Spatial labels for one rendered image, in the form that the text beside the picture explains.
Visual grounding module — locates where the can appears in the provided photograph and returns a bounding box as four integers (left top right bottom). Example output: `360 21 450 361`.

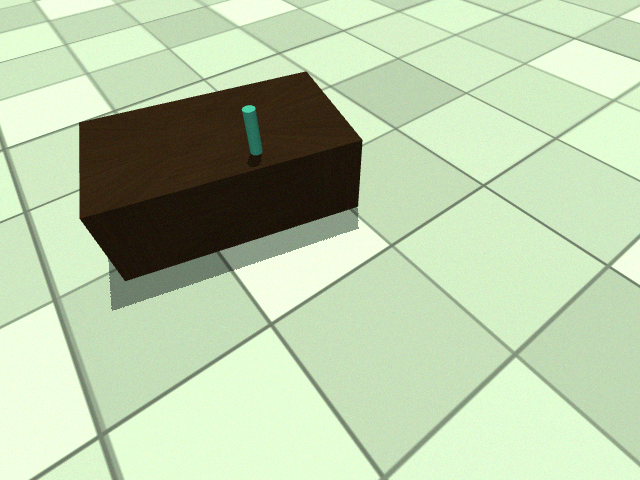
242 105 263 155

